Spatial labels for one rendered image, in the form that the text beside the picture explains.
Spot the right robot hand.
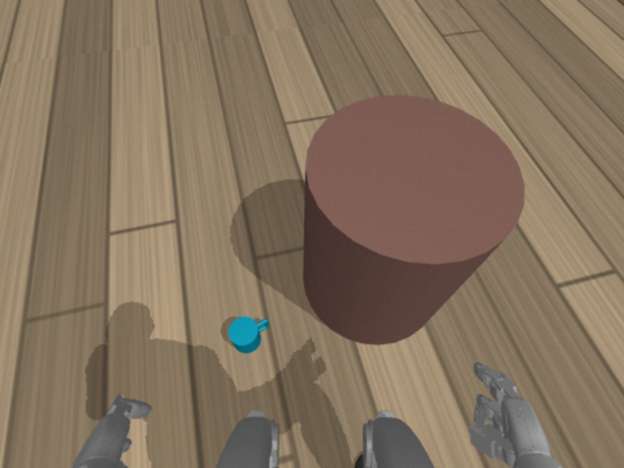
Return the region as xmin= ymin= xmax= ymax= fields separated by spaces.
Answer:
xmin=469 ymin=363 xmax=552 ymax=467

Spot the mug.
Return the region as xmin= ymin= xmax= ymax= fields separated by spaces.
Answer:
xmin=228 ymin=317 xmax=269 ymax=353

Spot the left robot hand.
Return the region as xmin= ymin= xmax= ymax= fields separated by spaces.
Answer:
xmin=72 ymin=395 xmax=152 ymax=468

